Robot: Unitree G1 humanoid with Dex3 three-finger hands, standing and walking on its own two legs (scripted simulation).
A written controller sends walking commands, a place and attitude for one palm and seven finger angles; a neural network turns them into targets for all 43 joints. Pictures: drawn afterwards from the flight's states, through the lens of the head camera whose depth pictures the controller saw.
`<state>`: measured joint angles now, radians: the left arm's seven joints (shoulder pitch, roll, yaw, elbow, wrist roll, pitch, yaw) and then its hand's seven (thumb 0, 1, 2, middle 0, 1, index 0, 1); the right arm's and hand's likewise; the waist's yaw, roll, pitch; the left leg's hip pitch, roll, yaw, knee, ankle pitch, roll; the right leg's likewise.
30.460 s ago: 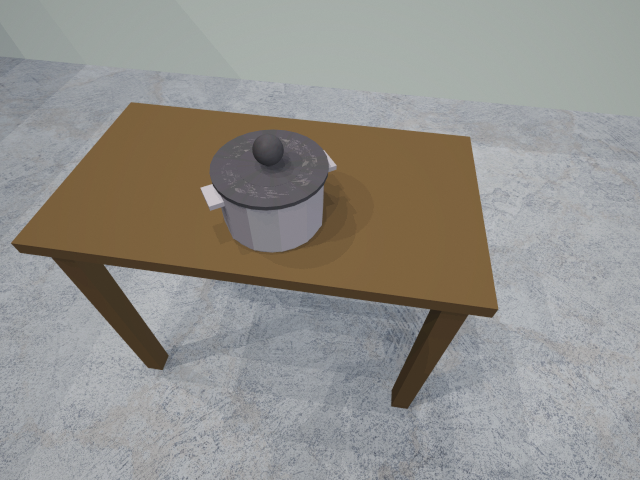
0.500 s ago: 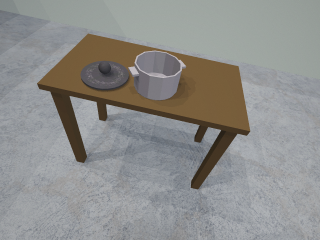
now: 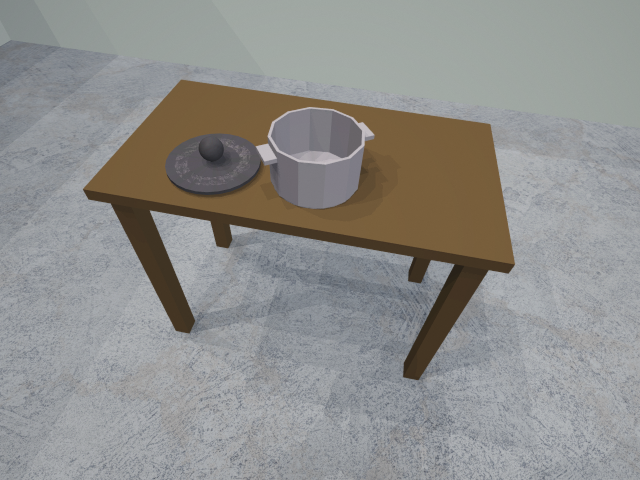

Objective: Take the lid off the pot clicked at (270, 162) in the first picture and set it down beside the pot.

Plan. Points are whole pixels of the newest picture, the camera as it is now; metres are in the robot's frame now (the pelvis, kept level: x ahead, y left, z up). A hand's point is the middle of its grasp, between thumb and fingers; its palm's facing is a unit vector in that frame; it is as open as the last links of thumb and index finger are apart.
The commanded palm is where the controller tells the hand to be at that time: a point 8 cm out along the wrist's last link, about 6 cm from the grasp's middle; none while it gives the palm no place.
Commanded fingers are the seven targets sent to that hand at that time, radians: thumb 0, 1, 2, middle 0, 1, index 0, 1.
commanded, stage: let the arm hang, fingers relaxed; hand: left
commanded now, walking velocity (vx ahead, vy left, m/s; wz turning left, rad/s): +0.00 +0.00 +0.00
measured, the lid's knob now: (211, 148) +0.75 +0.28 -0.05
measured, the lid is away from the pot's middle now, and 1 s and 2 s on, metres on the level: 0.23 0.23 0.23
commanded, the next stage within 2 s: look to check the result in 1.02 s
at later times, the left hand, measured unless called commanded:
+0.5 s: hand out of the picture +0.00 +0.15 -0.18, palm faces +0.04 -0.99 -0.16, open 7.3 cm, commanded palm none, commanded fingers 0.00 0.90 0.90 -0.20 -0.30 -0.20 -0.30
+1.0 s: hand out of the picture +0.00 +0.14 -0.18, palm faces +0.05 -0.99 -0.16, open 7.3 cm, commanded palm none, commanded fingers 0.00 0.90 0.90 -0.20 -0.30 -0.20 -0.30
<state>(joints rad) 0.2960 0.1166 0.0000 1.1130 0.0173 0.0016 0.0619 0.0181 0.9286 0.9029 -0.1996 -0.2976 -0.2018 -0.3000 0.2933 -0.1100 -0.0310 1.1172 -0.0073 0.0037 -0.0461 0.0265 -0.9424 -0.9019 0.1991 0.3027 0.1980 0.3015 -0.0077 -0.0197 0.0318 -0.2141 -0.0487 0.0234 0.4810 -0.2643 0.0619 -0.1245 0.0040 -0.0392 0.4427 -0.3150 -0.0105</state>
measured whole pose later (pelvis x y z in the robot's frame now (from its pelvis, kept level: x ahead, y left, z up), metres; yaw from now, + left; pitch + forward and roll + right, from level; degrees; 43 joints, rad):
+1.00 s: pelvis +0.01 -0.02 +0.00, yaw +0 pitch +0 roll +0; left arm 0.31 0.11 0.02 1.12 0.01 -0.01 0.06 0.01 0.91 0.90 -0.20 -0.30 -0.20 -0.30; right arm 0.31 -0.08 -0.03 1.14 0.00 0.00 -0.05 0.01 -0.92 -0.90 0.20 0.30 0.20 0.30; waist -0.01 -0.02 0.04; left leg -0.18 -0.03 0.02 0.46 -0.28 0.04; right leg -0.09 0.02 -0.04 0.42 -0.33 -0.03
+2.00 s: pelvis +0.01 -0.03 +0.00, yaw +0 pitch +0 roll +0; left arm 0.32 0.10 0.02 1.12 0.01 -0.01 0.06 0.01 0.91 0.90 -0.20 -0.30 -0.20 -0.30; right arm 0.31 -0.08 -0.03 1.15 0.00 0.00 -0.06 0.01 -0.91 -0.90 0.20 0.30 0.20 0.30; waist -0.01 -0.02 0.04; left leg -0.18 -0.01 0.01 0.46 -0.28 0.02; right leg -0.08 0.04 -0.05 0.41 -0.32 -0.05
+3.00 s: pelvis +0.01 -0.03 +0.00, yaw +0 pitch +0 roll +0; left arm 0.32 0.10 0.02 1.12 0.01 -0.01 0.06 0.01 0.91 0.90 -0.20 -0.30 -0.20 -0.30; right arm 0.31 -0.08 -0.03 1.15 0.00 -0.01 -0.06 0.01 -0.91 -0.90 0.20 0.30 0.20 0.30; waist -0.01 -0.02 0.04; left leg -0.17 -0.02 0.02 0.45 -0.27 0.02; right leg -0.09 0.04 -0.04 0.41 -0.32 -0.05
